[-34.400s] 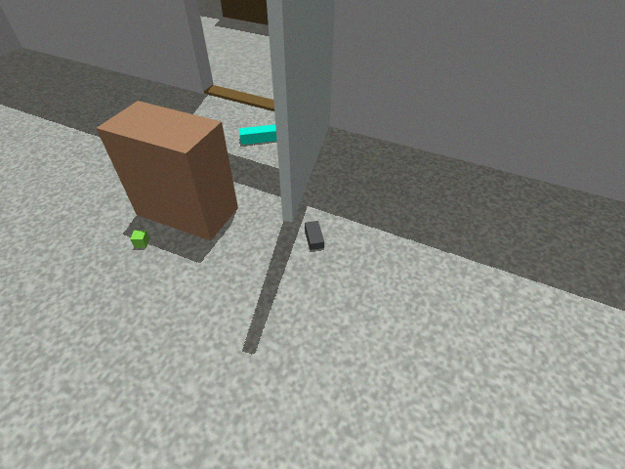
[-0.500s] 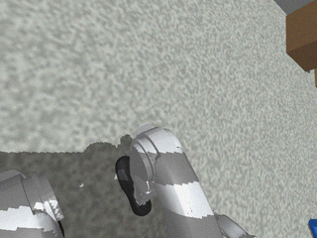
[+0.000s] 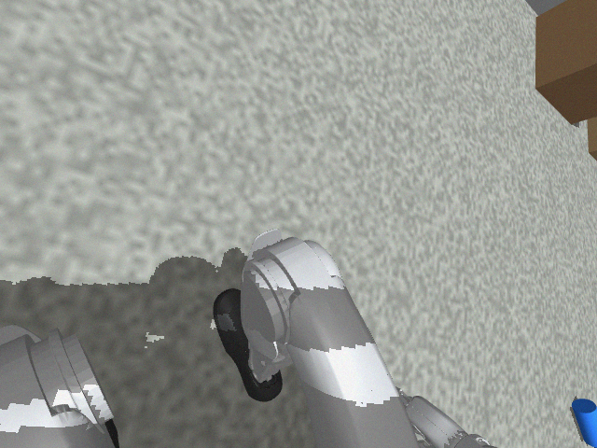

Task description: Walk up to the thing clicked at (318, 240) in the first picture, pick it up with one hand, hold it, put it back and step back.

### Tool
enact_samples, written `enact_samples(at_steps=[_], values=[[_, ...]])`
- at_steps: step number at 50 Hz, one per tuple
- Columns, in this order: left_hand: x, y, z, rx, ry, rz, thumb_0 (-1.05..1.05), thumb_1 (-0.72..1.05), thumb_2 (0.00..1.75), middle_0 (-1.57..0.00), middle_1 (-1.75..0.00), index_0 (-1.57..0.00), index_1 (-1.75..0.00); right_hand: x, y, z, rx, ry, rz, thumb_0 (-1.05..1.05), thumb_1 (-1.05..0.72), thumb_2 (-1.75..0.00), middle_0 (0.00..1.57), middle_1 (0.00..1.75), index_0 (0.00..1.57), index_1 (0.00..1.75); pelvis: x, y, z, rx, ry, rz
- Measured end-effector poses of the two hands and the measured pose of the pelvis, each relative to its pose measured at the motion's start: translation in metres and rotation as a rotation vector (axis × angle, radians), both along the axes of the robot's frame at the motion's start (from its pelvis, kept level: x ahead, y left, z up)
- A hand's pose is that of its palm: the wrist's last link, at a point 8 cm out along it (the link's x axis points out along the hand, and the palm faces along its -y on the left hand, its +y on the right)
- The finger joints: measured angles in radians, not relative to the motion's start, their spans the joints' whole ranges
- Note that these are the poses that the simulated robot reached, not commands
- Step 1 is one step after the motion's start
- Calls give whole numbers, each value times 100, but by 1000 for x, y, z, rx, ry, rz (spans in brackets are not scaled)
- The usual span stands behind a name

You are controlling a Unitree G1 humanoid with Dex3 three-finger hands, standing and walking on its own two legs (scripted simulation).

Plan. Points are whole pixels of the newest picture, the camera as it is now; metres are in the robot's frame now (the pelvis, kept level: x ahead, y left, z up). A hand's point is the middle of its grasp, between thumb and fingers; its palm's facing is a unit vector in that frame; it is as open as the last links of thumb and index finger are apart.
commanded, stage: close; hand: left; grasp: from above
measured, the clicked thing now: out of the picture +0.46 +0.34 -0.29
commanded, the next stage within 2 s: settle in 0.80 s
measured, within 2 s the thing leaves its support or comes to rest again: leaves its support in 1.22 s
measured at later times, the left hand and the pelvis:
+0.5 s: hand out of the picture +0.44 +0.33 -0.26, palm faces -0.44 -0.14 -0.89, open 9.1 cm; pelvis +0.00 +0.00 +0.00, yaw +0 degrees
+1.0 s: hand out of the picture +0.45 +0.33 -0.26, palm faces -0.44 -0.14 -0.89, open 9.0 cm; pelvis +0.00 +0.00 +0.00, yaw +0 degrees
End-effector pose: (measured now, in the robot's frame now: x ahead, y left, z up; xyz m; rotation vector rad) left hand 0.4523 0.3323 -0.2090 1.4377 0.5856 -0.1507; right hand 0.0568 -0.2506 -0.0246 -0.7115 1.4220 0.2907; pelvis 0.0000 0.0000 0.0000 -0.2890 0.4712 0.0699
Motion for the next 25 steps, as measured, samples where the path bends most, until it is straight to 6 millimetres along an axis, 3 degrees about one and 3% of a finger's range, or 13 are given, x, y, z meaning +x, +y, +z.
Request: enact_samples(at_steps=[9,25], values=[[-1,5,1,-19,21,-17,-1,15,44,-56,-62,-61,-58,-9,1,-1,-4,40,-21,0,-90,-90,20,30,20,30,1,-3,1,5,-2,2],[-5,2,4,-18,-5,-69,0,23,34,-67,-52,-70,-47,-6,1,0,-30,6,-4,0,-90,-90,20,30,20,30,-3,-2,0,4,-16,-1]])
